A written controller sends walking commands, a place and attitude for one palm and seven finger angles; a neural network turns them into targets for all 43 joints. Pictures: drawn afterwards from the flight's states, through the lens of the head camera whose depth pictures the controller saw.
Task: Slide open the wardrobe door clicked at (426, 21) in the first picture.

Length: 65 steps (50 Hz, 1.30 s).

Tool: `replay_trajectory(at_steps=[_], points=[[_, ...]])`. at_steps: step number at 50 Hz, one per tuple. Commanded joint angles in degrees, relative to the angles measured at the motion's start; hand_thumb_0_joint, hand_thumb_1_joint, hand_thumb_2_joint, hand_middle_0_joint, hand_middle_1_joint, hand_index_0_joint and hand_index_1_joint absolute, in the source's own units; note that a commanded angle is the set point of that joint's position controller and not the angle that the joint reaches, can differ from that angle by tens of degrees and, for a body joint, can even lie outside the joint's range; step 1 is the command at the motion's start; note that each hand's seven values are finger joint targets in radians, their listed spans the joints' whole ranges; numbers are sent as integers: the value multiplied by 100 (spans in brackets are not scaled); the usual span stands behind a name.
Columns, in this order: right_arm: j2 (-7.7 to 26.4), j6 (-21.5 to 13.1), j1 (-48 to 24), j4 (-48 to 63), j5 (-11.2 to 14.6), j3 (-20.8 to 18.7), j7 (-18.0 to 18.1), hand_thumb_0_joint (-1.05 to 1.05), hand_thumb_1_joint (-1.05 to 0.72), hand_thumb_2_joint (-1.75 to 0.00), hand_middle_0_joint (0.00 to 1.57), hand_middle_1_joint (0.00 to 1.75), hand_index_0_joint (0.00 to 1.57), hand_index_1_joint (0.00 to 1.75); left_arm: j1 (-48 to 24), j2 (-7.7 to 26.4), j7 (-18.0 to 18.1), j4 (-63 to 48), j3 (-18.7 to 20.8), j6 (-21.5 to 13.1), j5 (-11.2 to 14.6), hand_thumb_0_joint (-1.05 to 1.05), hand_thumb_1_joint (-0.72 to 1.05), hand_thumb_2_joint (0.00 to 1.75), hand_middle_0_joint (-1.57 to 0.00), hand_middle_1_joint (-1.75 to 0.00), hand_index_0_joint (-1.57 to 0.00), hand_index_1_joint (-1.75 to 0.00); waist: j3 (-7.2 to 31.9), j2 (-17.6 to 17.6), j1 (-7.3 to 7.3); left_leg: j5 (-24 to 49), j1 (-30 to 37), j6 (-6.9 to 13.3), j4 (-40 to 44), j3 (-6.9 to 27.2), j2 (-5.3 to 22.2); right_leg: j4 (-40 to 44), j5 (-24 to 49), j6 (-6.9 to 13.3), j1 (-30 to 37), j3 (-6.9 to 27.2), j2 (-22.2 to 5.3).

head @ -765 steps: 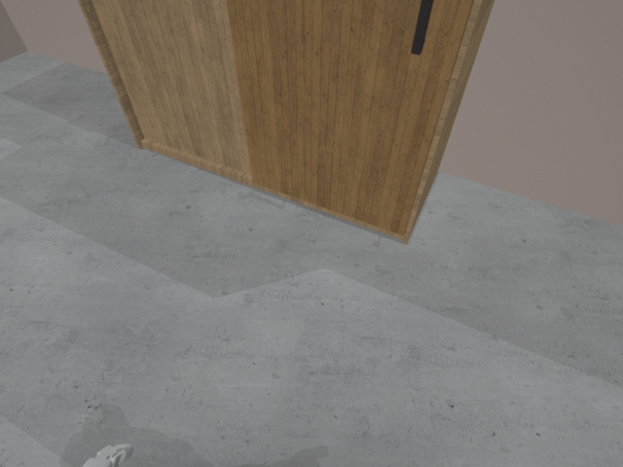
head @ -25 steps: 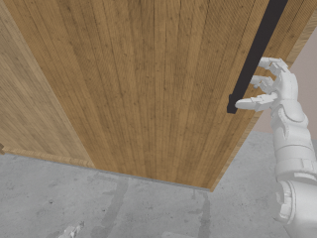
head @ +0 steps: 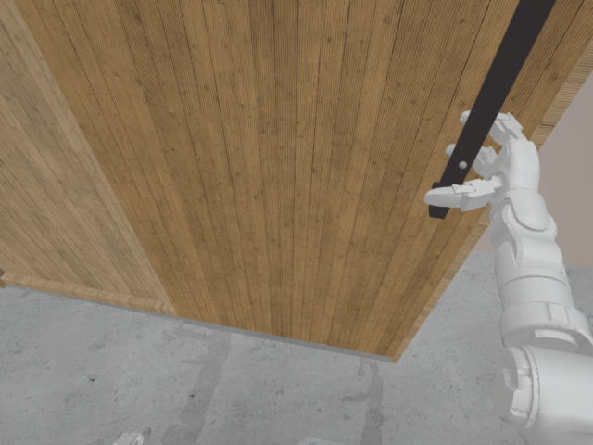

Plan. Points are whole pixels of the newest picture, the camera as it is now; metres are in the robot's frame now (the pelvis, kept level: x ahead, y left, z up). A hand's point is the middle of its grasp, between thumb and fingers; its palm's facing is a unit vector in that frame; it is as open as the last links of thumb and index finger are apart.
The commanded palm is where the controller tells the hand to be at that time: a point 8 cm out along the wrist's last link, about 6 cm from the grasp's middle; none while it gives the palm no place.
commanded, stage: slide the fingers in behind the handle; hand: right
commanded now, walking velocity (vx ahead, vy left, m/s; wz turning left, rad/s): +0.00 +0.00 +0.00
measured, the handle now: (473, 119) +0.50 -0.17 +0.21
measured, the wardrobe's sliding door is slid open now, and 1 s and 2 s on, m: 0.00 0.00 0.00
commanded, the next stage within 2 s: grip the handle and tug to test in 0.64 s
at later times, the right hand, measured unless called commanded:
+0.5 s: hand (447, 161) +0.46 -0.14 +0.17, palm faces +0.09 +1.00 +0.00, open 14.0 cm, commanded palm +0.43 -0.19 +0.16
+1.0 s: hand (453, 166) +0.45 -0.15 +0.17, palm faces +0.09 +1.00 +0.02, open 12.4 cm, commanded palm +0.42 -0.20 +0.16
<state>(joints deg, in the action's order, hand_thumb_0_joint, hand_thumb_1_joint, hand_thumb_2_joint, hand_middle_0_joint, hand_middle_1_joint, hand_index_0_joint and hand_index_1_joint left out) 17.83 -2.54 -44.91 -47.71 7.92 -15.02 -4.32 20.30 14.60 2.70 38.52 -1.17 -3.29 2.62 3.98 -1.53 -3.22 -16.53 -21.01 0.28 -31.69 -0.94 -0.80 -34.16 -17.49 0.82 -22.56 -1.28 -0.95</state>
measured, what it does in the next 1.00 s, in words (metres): stands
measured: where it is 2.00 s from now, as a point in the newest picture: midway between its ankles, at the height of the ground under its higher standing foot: outside the picture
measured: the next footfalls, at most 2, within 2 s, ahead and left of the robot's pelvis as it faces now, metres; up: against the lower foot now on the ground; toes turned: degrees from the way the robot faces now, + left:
none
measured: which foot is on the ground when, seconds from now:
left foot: down 0.00-1.00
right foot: down 0.00-1.00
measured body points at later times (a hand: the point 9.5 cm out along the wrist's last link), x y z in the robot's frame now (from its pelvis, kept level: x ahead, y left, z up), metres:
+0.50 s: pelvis +0.00 +0.01 +0.00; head +0.02 +0.02 +0.45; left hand +0.08 +0.27 -0.12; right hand +0.45 -0.20 +0.17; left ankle -0.01 +0.12 -0.73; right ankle +0.00 -0.11 -0.73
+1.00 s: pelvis +0.00 +0.01 +0.00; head +0.01 +0.01 +0.45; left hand +0.09 +0.26 -0.11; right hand +0.44 -0.20 +0.17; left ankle -0.01 +0.12 -0.73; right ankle +0.00 -0.11 -0.73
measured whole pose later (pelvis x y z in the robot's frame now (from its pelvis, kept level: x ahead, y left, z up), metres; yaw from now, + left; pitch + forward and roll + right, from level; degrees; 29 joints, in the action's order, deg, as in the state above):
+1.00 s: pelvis +0.00 +0.01 +0.00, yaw +0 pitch +5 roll +1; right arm 15.5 -2.3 -44.6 -47.5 7.5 -14.1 -2.2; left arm 18.2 14.0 2.9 38.4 -1.5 -2.7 2.5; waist 3.8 -1.6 -2.6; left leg -16.2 -19.5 0.7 -31.1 -1.1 -0.9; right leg -32.8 -16.6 0.4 -20.7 -1.1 -1.0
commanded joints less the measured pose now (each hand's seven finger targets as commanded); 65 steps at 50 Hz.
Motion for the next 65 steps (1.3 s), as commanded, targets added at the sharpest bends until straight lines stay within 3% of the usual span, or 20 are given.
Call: replay_trajectory(at_steps=[1, 2, 5, 13, 15, 19, 20, 23, 26, 31, 35, 37, 40, 44, 50, 51, 54, 57, 63, 65], points=[[1098, -378, -2885, 1336, 54, -146, 74, 0, 50, -30, 30, 120, 30, 120, 14, 787, 76, -592, 298, -217, -18, 0, 90, 90, -20, -30, -20, -30, 1790, 138, -57, 1895, 504, 95, 261, -84, -69, 296, 1713, 105, 1016, 163, 10], [933, -370, -2924, 1415, 63, -43, 83, 0, 50, -30, 30, 120, 30, 120, -28, 757, 60, -613, 289, -222, -21, 0, 90, 90, -20, -30, -20, -30, 1814, -28, -39, 1916, 493, 101, 262, -72, -69, 291, 1713, 100, 1074, 140, 30], [1084, -373, -2754, 1286, 18, -192, 170, 0, 50, -30, 30, 120, 30, 120, -22, 772, 70, -608, 284, -191, -43, 0, 90, 90, -20, -30, -20, -30, 1723, 199, 3, 1944, 615, 94, 278, -58, -52, 288, 1677, 124, 929, 110, 42], [1003, -422, -3031, 1061, -27, -94, 201, 0, 50, -30, 30, 120, 30, 120, -89, 724, 86, -583, 261, -173, -25, 0, 90, 90, -20, -30, -20, -30, 1603, 160, -63, 1789, 519, 77, 329, -10, -38, 301, 1374, 130, 861, 98, 73], [1101, -472, -3212, 1043, -47, -121, 220, 0, 50, -30, 30, 120, 30, 120, -43, 751, 105, -564, 265, -157, -39, 0, 90, 90, -20, -30, -20, -30, 1670, 330, -110, 1713, 572, 67, 348, -6, -27, 313, 1314, 148, 843, 117, 71], [982, -528, -3200, 1000, -36, -41, 172, 0, 50, -30, 30, 120, 30, 120, -44, 717, 89, -577, 258, -180, -31, 0, 90, 90, -20, -30, -20, -30, 1804, 40, -79, 1908, 572, 77, 306, 20, -30, 273, 1445, 139, 923, 77, 100], [1184, -542, -3153, 874, -38, -214, 189, 0, 50, -30, 30, 120, 30, 120, 17, 751, 98, -543, 263, -164, -46, 0, 90, 90, -20, -30, -20, -30, 1770, 287, -74, 1908, 639, 68, 317, 12, -30, 267, 1431, 155, 832, 91, 90], [953, -588, -3193, 952, -46, -6, 145, 0, 50, -30, 30, 120, 30, 120, -14, 718, 83, -586, 261, -167, -29, 0, 90, 90, -20, -30, -20, -30, 1796, 83, -88, 1951, 606, 76, 291, 1, -31, 296, 1470, 140, 876, 72, 96], [1114, -631, -2958, 1120, 0, -205, 139, 0, 50, -30, 30, 120, 30, 120, -5, 741, 64, -622, 294, -170, -37, 0, 90, 90, -20, -30, -20, -30, 2067, 148, -2, 2168, 801, 80, 254, 17, -43, 270, 1662, 152, 950, 61, 99], [869, -556, -2687, 1313, 19, -14, 121, 0, 50, -30, 30, 120, 30, 120, -53, 725, 57, -632, 313, -165, -9, 0, 90, 90, -20, -30, -20, -30, 1839, 157, 2, 2184, 708, 82, 283, -24, -63, 293, 1740, 146, 1002, 56, 69], [1018, -469, -2881, 1449, 10, -107, 204, 0, 50, -30, 30, 120, 30, 120, -58, 752, 85, -602, 305, -145, -26, 0, 90, 90, -20, -30, -20, -30, 1737, 234, -4, 1946, 701, 86, 346, -35, -56, 349, 1588, 147, 977, 89, 60], [959, -473, -2846, 1614, -7, -95, 238, 0, 50, -30, 30, 120, 30, 120, -107, 711, 75, -615, 299, -162, -33, 0, 90, 90, -20, -30, -20, -30, 1927, -42, 46, 2094, 742, 102, 296, -31, -50, 341, 1751, 128, 1115, 76, 71], [954, -453, -2592, 1488, -11, -128, 264, 0, 36, -36, 32, 122, 32, 122, -110, 726, 75, -609, 301, -163, -42, 0, 90, 90, -20, -30, -20, -30, 1775, 322, 46, 2025, 787, 91, 340, -47, -57, 360, 1673, 139, 999, 79, 55], [760, -385, -2812, 1455, -21, 87, 221, 0, 17, -44, 33, 125, 33, 125, -196, 701, 83, -628, 263, -162, -21, 0, 90, 90, -20, -30, -20, -30, 1568, 120, -18, 1821, 593, 90, 379, -45, -45, 417, 1460, 127, 1011, 80, 63], [1051, -454, -2750, 1384, 2, -165, 206, 0, -11, -56, 36, 129, 36, 129, -178, 725, 109, -624, 267, -163, -37, 0, 90, 90, -20, -30, -20, -30, 1784, 254, 36, 1874, 754, 88, 372, -12, -32, 376, 1518, 139, 1006, 81, 66], [817, -463, -2872, 1396, -4, 65, 175, 0, -15, -58, 37, 129, 37, 129, -211, 695, 100, -633, 246, -172, -25, 0, 90, 90, -20, -30, -20, -30, 1683, 161, -36, 1915, 657, 86, 365, -15, -29, 385, 1536, 141, 1025, 82, 69], [782, -445, -3055, 1242, -3, 116, 152, 0, -29, -64, 38, 131, 38, 131, -187, 708, 99, -594, 251, -186, -8, 0, 90, 90, -20, -30, -20, -30, 1556, 50, -85, 1653, 421, 96, 387, -41, -40, 387, 1375, 113, 1060, 135, 57], [970, -444, -3008, 1210, 49, -67, 138, 0, -43, -70, 40, 133, 40, 133, -173, 741, 117, -592, 259, -180, -15, 0, 90, 90, -20, -30, -20, -30, 1744, 84, -23, 1718, 558, 103, 361, -26, -36, 367, 1439, 113, 1046, 131, 66], [737, -554, -3020, 1278, 24, 98, 181, 0, -71, -82, 43, 137, 43, 137, -150, 717, 73, -571, 279, -237, -21, 0, 90, 90, -20, -30, -20, -30, 1792, -22, -22, 1675, 426, 119, 318, -70, -57, 356, 1543, 82, 1182, 177, 41], [910, -548, -3028, 1167, 12, -24, 217, 0, -81, -86, 44, 139, 44, 139, -82, 760, 80, -534, 274, -227, -47, 0, 90, 90, -20, -30, -20, -30, 1735, 283, -42, 1621, 502, 105, 347, -77, -61, 369, 1458, 109, 1051, 188, 40]])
